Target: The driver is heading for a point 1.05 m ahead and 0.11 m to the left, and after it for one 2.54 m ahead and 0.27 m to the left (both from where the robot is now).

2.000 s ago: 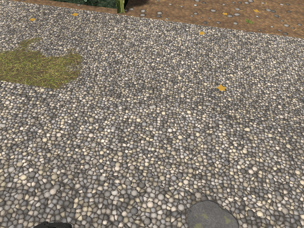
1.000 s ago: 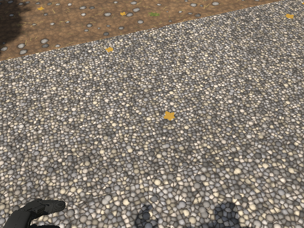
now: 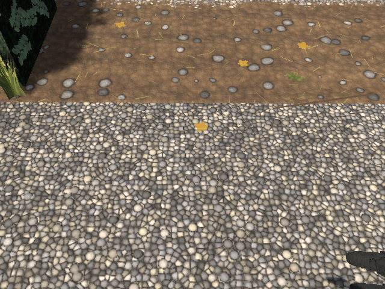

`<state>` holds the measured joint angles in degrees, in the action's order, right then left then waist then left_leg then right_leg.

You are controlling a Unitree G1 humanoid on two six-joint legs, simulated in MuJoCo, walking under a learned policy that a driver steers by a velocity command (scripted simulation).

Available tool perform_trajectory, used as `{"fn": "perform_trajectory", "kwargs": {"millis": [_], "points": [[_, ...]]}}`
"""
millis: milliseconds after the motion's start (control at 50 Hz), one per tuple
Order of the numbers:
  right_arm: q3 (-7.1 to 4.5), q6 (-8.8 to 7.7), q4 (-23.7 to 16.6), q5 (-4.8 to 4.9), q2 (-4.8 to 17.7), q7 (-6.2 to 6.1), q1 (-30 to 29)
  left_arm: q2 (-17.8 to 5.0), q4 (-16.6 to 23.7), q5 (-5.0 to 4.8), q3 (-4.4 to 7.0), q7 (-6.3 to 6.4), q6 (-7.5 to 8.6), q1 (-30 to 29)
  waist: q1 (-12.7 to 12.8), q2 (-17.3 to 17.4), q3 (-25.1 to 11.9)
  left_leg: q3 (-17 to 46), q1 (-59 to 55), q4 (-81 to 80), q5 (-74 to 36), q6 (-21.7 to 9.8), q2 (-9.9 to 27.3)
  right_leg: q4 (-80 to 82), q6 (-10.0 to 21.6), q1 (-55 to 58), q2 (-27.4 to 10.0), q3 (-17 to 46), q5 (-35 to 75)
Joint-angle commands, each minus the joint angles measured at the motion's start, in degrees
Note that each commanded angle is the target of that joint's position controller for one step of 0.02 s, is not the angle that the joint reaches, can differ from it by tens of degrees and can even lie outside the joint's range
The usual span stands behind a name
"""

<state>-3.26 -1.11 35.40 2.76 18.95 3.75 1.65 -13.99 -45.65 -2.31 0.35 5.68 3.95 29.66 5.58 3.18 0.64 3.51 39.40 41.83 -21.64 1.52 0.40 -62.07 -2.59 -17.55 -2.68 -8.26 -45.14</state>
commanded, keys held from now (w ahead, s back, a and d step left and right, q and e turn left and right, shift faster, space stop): q+shift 0.14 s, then s+q+shift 0.28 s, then s+shift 0.12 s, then w+shift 0.12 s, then w+e+shift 0.34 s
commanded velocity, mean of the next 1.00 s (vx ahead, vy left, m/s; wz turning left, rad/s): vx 0.15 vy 0.00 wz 0.45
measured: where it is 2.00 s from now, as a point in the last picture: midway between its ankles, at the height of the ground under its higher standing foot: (277, 164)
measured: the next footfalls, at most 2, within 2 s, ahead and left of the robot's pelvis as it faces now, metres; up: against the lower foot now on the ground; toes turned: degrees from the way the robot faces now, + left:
left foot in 0.06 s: +0.19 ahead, +0.07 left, -0.18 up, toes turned +3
right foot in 0.46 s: +0.35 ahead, -0.08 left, -0.18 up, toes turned +36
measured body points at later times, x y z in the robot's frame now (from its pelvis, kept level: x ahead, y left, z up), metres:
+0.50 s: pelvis +0.18 -0.06 -0.10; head +0.24 -0.07 +0.34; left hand +0.29 +0.26 -0.16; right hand +0.39 -0.30 -0.23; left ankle +0.14 +0.07 -0.81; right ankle +0.32 -0.10 -0.83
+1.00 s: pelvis +0.21 -0.14 -0.09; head +0.21 -0.15 +0.36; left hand +0.19 +0.14 -0.20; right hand +0.37 -0.37 -0.21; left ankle +0.09 -0.10 -0.82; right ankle +0.34 -0.25 -0.70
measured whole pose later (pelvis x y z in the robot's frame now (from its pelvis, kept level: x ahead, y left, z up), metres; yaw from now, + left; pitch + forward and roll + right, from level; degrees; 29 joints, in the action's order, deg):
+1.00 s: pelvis +0.21 -0.14 -0.09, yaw +25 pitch +0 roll +1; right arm -1.6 -2.0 45.0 -2.3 15.9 -0.5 21.8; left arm -15.6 -39.1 1.6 3.9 -3.3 -4.2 17.1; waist 0.1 -0.5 -1.5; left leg -12.9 2.8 25.3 22.4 -0.6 2.0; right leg -77.4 -1.5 -45.1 -0.3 4.9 -7.2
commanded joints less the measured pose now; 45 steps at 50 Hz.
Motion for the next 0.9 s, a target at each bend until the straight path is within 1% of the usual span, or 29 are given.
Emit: {"fn": "perform_trajectory", "kwargs": {"millis": [20,40,60,80,100,120,140,160,180,220,240,280,400,440,460,480,500,540,580,600,660,740,760,780,800,820,840,860,900], "points": [[-0.68,2.55,-0.31,0.84,-0.46,0.64,6.60,-6.02,5.67,-0.84,2.58,-0.44,-1.21,-7.47,-7.01,-3.75,0.88,-5.14,-22.33,-13.87,-8.44,-0.01,-1.22,0.45,4.17,-12.76,-7.09,2.72,27.40],[-1.77,2.55,2.11,0.18,0.69,0.92,12.85,-6.03,5.37,-0.32,2.87,-0.90,-1.55,-6.95,-9.08,-3.81,-1.52,-3.84,-28.24,-20.24,-11.11,-2.69,-0.03,-8.43,3.24,-9.98,-7.16,2.29,31.56],[-3.41,1.89,6.07,-0.72,2.49,0.64,23.78,-5.24,4.84,0.21,3.13,-1.17,-1.38,-8.37,-14.69,2.59,-2.63,0.27,-41.08,-30.19,-17.45,-9.14,2.26,-29.79,1.53,-16.34,-2.45,-0.59,20.27],[-4.19,1.02,7.72,-1.93,6.50,-0.24,29.36,-4.07,5.28,2.65,3.07,-1.79,-0.50,-8.45,-16.35,9.97,-3.91,1.07,-56.50,-22.07,-35.14,-10.49,4.63,-49.58,0.80,-31.88,2.69,-2.58,0.25],[-4.71,-0.17,4.82,-3.99,12.30,-0.98,25.95,-2.86,10.35,2.87,1.40,-3.45,0.70,-3.40,-10.65,16.59,-15.13,19.29,-74.47,-2.74,-54.59,-21.62,15.70,-59.33,-1.01,-49.88,3.03,9.90,-1.44],[-4.65,-0.09,1.58,-4.58,11.86,-2.69,21.33,-6.42,13.10,3.62,0.64,-4.00,2.18,-7.24,-13.94,10.84,-28.88,25.77,-78.54,-4.86,-43.39,-25.68,20.89,-59.20,-0.16,-53.27,0.78,17.79,6.26],[-4.10,0.04,0.15,-3.44,11.37,-3.27,17.22,-9.84,13.00,3.47,1.68,-3.79,2.52,-9.29,-10.98,0.85,-26.88,24.77,-70.60,-9.04,-25.16,-23.40,18.70,-47.98,1.26,-52.23,-0.06,18.66,13.87],[-3.81,0.85,-1.28,-3.19,11.40,-3.91,10.02,-8.96,13.44,4.00,1.87,-2.26,1.73,-12.75,-7.15,-6.85,-22.60,28.62,-57.75,-13.80,-16.51,-22.49,17.66,-44.36,-0.03,-48.10,0.99,16.98,19.38],[-4.33,1.55,-2.17,-3.65,13.46,-5.27,5.91,-8.93,13.90,1.58,1.84,-1.46,0.20,-12.53,-3.34,-0.30,-18.34,36.05,-44.22,-16.83,-18.80,-26.51,21.45,-32.03,-4.41,-44.32,1.29,19.65,21.98],[-2.93,3.27,-2.50,-2.25,8.06,-6.45,4.19,-10.51,12.00,3.20,2.79,-1.37,-1.33,-13.79,-2.35,-6.80,-13.73,26.02,-29.77,-14.19,-18.35,-20.95,11.82,-8.43,-7.16,-31.03,1.47,19.46,24.66],[-2.87,3.30,2.45,-3.65,7.76,-5.73,11.68,-8.25,10.36,5.49,1.43,-2.46,-4.19,-14.13,-4.79,-7.78,-9.87,17.81,-28.23,-14.11,-22.33,-17.85,6.17,-3.57,-3.96,-24.37,1.57,12.55,26.35],[-3.68,3.83,3.91,-2.06,8.65,-5.09,14.40,-5.47,12.89,4.40,0.38,-3.46,-5.88,-17.69,-6.02,-0.64,-13.20,16.68,-28.82,-10.49,-26.62,-13.33,1.57,5.94,-0.42,-17.29,3.72,12.52,34.57],[-4.54,5.10,0.96,-3.59,8.85,-3.98,13.14,-7.09,15.18,2.29,1.12,-3.33,-6.02,-27.13,-7.94,3.33,-6.19,31.48,-27.23,-12.26,-10.54,-10.94,3.66,18.60,1.10,-9.83,5.90,17.88,28.41],[-4.44,5.28,-0.07,-3.12,8.41,-3.54,9.41,-7.67,13.09,2.33,1.88,-3.23,-5.37,-22.17,-4.61,3.56,-3.62,31.62,-21.84,-11.28,2.89,-7.06,0.49,32.55,2.22,2.14,4.99,17.42,34.63],[-3.75,4.91,0.18,-2.46,5.41,-3.47,11.57,-8.73,12.25,3.08,2.31,-2.78,-4.85,-21.87,-5.71,-1.80,-3.43,26.82,-15.86,-5.84,22.18,-3.68,-3.73,38.47,3.92,10.80,-1.15,19.53,47.01],[-2.66,4.66,0.35,-2.56,0.57,-3.78,19.23,-12.66,13.77,3.14,2.93,-2.42,-5.32,-24.26,-10.43,-15.90,-6.90,14.88,-9.15,8.45,54.25,-0.91,-12.15,35.51,8.33,18.71,-16.73,31.99,74.91],[-3.94,4.79,0.92,-3.27,5.99,-3.80,19.71,-11.47,13.73,2.30,2.50,-2.94,-6.35,-20.07,-7.27,-14.53,-12.06,9.75,-9.90,21.48,64.21,-0.15,-16.25,36.41,16.18,14.08,-21.79,37.81,91.46],[-4.28,5.47,2.28,-4.03,6.85,-3.52,19.89,-8.97,12.78,1.91,2.46,-3.56,-6.96,-22.69,-9.43,-12.48,-11.18,8.73,-9.57,35.18,57.43,0.88,-13.18,36.59,17.21,10.20,-17.77,31.44,81.56],[-4.09,6.26,4.23,-4.02,7.13,-3.18,19.53,-7.65,13.82,3.82,2.54,-3.95,-7.50,-27.52,-9.30,-14.23,-7.74,5.08,-9.06,37.00,45.75,1.13,-12.43,45.10,10.74,4.28,-7.11,25.50,30.98],[-4.74,6.34,4.49,0.34,6.52,-5.62,21.97,-7.95,15.51,4.97,2.53,-4.78,-6.61,-30.48,-10.37,-18.53,-8.10,2.05,-7.61,41.86,44.80,4.82,-11.51,47.47,6.31,3.24,-4.99,23.94,17.68],[-4.02,5.43,6.33,-2.01,6.02,-6.37,26.94,-7.43,14.83,3.38,2.94,-3.98,-5.90,-26.83,-10.35,-19.75,-7.62,-7.75,-14.65,33.42,43.26,5.66,-9.76,53.69,1.69,0.30,-1.38,19.40,6.74],[-2.40,2.83,9.29,-7.22,5.81,-5.48,29.98,-12.10,15.79,0.53,6.38,-2.68,-5.61,-26.50,-11.44,-20.87,2.89,-14.07,-37.84,-15.62,50.31,-3.23,-7.94,61.49,-3.63,-8.77,4.12,19.05,18.58],[-2.26,2.55,12.40,-7.75,6.03,-5.49,34.83,-10.79,17.20,-0.12,6.52,-2.57,-5.58,-28.13,-12.77,-18.42,5.88,-15.17,-44.38,-27.35,47.03,-5.72,-6.53,58.06,-5.42,-13.01,5.57,19.33,21.95],[-1.34,2.24,15.34,-8.02,3.16,-5.31,37.94,-9.01,18.04,-1.60,6.33,-2.81,-5.86,-27.82,-13.47,-6.06,6.44,-13.03,-49.07,-39.22,34.22,-6.73,-2.28,41.54,-6.50,-16.66,9.77,17.03,17.35],[0.27,0.90,11.59,-5.61,-1.78,-4.63,24.20,-3.12,14.07,-3.40,4.97,-4.38,-5.81,-16.49,-4.51,13.74,1.36,0.45,-49.76,-26.68,30.74,-4.53,10.50,7.90,0.68,-22.45,10.73,17.51,17.23],[2.46,0.06,5.53,-4.73,-4.94,-4.39,17.18,0.15,13.66,-2.16,3.93,-6.25,-4.93,-14.06,-1.83,7.41,-0.57,0.48,-42.46,-12.17,35.13,-6.20,15.34,-15.36,4.08,-34.55,10.07,20.99,16.32],[-2.47,1.10,2.26,-6.39,12.82,-3.97,13.61,-1.80,17.80,2.64,2.90,-5.15,-5.90,-16.03,-2.98,19.11,-2.85,21.76,-31.99,-30.65,80.34,-13.96,29.35,-13.07,4.47,-39.49,4.77,18.70,23.23],[-2.01,0.51,2.55,-5.56,9.43,-3.83,10.58,-8.73,18.95,4.33,4.85,-5.44,-6.20,-23.49,-3.41,9.85,7.22,23.01,-26.95,-36.53,80.73,-14.17,27.67,-16.86,2.93,-43.58,3.44,20.19,31.40],[-0.99,-0.56,2.69,-5.26,7.37,-4.20,12.28,-11.50,13.38,5.15,5.93,-7.42,-6.66,-18.88,-3.68,1.28,7.11,8.60,-26.29,-34.16,64.86,-9.39,18.25,-18.98,0.30,-37.18,4.28,15.17,36.46]]}}
Keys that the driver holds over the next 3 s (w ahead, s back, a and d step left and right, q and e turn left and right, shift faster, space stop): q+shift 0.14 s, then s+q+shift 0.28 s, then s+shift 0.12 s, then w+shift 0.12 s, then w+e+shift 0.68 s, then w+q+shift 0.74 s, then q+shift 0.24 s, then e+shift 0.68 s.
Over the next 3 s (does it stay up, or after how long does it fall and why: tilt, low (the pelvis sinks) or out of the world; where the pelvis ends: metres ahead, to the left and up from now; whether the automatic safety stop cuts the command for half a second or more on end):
stays up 1.46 -0.13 -0.10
